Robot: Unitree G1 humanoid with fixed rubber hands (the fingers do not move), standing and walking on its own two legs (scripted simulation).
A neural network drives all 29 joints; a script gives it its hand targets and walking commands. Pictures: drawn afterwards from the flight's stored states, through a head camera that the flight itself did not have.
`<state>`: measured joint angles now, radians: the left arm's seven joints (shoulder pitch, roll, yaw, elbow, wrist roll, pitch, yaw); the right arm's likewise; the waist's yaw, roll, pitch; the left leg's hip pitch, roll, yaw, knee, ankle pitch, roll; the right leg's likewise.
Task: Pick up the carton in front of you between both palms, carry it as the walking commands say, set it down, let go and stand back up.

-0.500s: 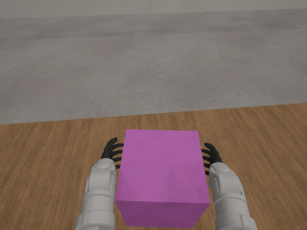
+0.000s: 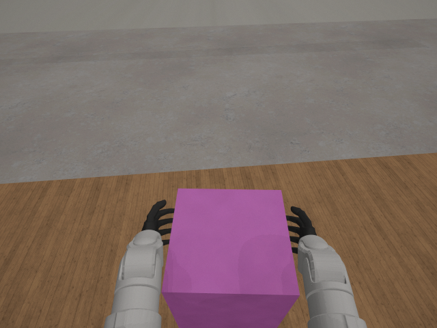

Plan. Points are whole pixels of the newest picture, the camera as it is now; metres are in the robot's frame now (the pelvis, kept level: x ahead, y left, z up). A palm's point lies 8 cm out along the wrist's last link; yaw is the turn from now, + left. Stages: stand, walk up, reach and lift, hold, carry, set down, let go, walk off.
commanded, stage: reach and lift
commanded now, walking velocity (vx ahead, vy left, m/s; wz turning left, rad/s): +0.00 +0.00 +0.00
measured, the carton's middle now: (228, 262) +0.29 +0.00 -0.05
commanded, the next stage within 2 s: hold in 0.18 s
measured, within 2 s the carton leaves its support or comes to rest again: neither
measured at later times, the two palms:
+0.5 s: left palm (148, 236) +0.28 +0.15 +0.06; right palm (310, 243) +0.28 -0.15 +0.05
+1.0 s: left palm (143, 214) +0.32 +0.17 +0.08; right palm (302, 218) +0.31 -0.13 +0.08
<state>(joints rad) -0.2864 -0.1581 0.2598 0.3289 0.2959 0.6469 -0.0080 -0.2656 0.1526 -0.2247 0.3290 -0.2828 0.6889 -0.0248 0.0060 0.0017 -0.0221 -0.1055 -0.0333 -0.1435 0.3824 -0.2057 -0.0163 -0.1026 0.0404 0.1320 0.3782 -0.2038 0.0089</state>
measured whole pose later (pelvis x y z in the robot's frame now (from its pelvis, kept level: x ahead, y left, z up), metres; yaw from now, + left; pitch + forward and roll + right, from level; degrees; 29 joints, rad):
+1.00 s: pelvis +0.02 +0.02 -0.01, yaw -1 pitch +1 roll +0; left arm -0.25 -0.15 0.20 -0.01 0.20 0.85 0.02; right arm -0.26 0.16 -0.17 0.03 -0.19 0.87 -0.05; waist -0.01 -0.03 -0.13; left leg -0.24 -0.01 0.02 0.51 -0.28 0.01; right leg -0.30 -0.03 0.04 0.63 -0.40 0.01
